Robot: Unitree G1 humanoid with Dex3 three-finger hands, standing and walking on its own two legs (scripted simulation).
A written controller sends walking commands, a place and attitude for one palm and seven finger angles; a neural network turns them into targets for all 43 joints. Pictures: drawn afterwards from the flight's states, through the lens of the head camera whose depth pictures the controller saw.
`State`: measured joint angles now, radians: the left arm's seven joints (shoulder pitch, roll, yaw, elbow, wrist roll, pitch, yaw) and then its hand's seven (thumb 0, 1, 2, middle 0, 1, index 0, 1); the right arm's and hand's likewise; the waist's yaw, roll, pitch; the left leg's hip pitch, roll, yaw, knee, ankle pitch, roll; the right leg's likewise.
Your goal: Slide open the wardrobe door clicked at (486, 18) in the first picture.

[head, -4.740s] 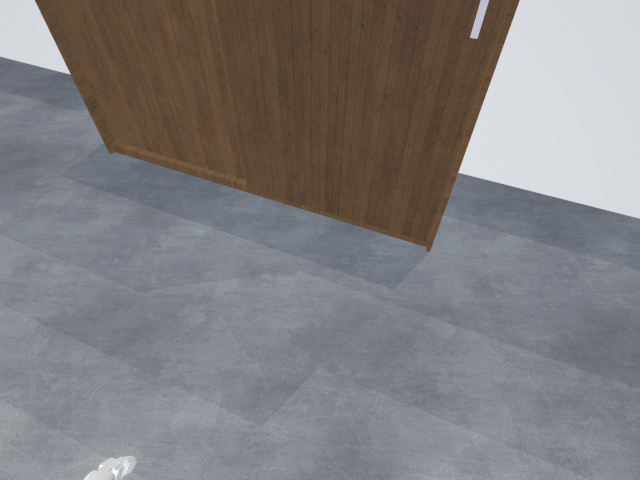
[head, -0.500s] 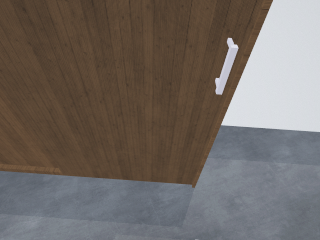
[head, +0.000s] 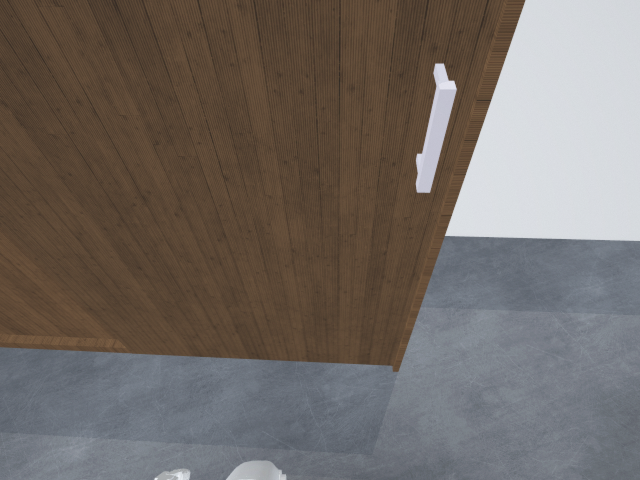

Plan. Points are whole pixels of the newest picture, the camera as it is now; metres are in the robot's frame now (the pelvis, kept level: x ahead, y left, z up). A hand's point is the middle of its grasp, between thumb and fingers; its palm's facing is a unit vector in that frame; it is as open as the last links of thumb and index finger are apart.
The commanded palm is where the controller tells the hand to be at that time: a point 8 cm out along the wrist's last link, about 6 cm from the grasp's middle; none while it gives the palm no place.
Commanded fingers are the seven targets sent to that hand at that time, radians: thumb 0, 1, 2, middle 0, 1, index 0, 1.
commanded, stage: come to a stop and stand still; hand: right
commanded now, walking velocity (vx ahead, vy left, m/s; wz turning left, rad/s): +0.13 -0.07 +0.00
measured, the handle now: (431, 132) +0.50 -0.12 +0.17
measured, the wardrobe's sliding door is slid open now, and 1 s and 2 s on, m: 0.00 0.00 0.00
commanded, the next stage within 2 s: look again from close up in 1.72 s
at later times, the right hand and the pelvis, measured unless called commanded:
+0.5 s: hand out of the picture +0.00 -0.17 -0.18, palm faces +0.08 +0.97 -0.23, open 7.4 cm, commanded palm none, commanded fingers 0.00 -0.90 -0.90 0.20 0.30 0.20 0.30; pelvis -0.01 +0.01 -0.01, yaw -2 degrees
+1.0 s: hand out of the picture -0.02 -0.20 -0.18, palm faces +0.04 +0.98 -0.21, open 7.4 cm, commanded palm none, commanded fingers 0.00 -0.90 -0.90 0.20 0.30 0.20 0.30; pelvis -0.03 -0.02 +0.00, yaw -1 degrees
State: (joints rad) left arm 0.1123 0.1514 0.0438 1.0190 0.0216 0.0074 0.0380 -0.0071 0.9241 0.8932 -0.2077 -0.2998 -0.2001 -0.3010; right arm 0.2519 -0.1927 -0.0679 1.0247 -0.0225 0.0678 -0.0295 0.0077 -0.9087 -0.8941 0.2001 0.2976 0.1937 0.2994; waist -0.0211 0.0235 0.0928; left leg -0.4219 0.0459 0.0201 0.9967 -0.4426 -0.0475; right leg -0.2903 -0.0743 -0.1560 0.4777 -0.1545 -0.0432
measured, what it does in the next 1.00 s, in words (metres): steps on the spot: left foot, then right foot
